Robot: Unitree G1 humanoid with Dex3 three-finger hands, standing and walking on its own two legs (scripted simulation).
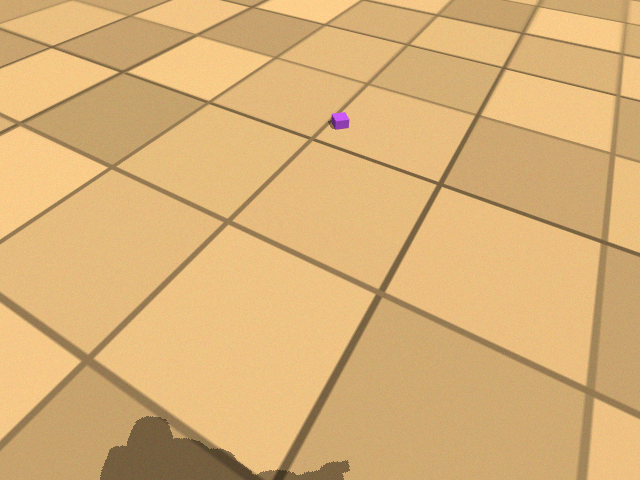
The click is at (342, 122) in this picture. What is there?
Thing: small box
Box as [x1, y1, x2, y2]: [331, 112, 348, 129]
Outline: 344,112 332,114 331,121 335,129 348,127 348,118
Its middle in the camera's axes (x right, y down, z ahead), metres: +0.13 -0.68 +2.22
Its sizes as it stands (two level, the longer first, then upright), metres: 0.083 0.082 0.055
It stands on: the floor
